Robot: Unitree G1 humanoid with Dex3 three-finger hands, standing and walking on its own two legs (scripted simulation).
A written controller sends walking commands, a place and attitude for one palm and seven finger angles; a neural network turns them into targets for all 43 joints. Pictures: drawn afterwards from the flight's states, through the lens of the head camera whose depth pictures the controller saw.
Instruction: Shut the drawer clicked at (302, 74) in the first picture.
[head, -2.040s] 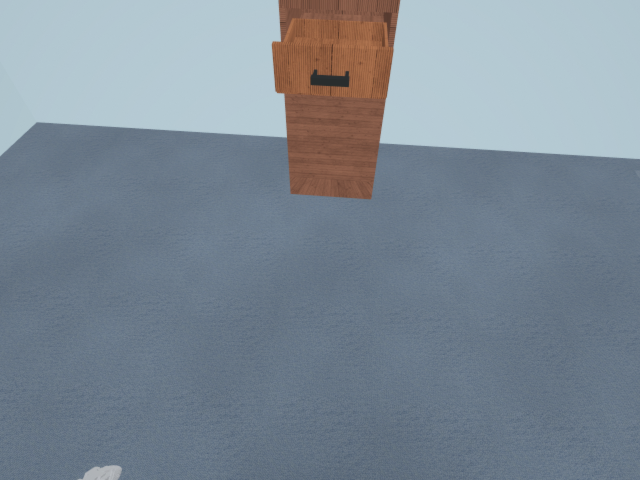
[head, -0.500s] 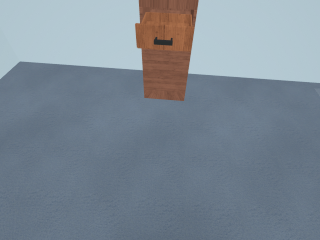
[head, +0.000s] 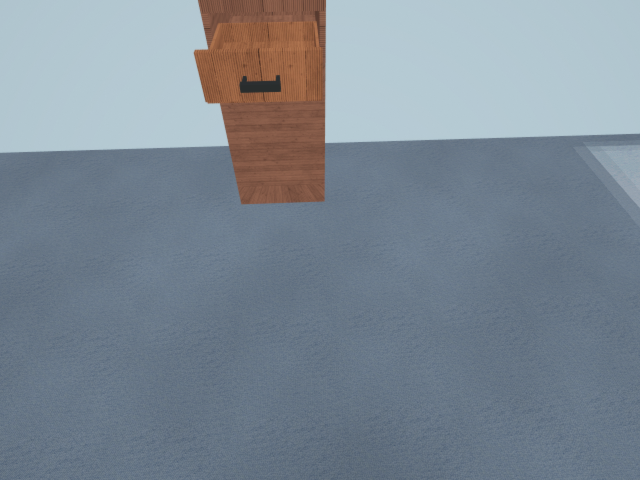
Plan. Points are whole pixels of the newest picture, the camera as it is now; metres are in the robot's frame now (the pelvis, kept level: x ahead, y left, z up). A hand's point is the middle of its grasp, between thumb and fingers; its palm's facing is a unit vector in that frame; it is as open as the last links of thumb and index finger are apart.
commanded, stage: walk to a spot facing it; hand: left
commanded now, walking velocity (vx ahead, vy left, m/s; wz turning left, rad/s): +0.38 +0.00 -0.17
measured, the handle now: (260, 82) +1.06 +0.22 -0.02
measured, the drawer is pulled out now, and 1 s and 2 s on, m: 0.28 0.28 0.28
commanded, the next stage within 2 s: turn to face it in 0.86 s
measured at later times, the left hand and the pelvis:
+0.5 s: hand out of the picture +0.09 +0.18 -0.18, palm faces +0.08 -0.99 -0.14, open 7.4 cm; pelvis +0.20 +0.03 -0.01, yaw -4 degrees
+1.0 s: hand (266, 262) +0.54 +0.15 -0.15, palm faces -0.30 -0.93 -0.22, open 7.4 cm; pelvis +0.38 +0.00 +0.00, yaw -16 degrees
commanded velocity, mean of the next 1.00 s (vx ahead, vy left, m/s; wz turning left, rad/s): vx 0.31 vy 0.00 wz -0.23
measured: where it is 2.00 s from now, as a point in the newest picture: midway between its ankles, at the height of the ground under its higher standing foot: (343, 406)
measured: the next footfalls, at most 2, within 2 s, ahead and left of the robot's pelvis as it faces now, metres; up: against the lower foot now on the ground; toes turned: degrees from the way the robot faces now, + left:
left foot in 0.50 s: +0.36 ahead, +0.12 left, +0.00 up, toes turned +4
right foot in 1.02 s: +0.49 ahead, -0.15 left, +0.00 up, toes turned -24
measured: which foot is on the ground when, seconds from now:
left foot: down 0.00-0.02, up 0.04-0.48, down 0.50-1.00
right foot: down 0.00-0.48, up 0.50-1.00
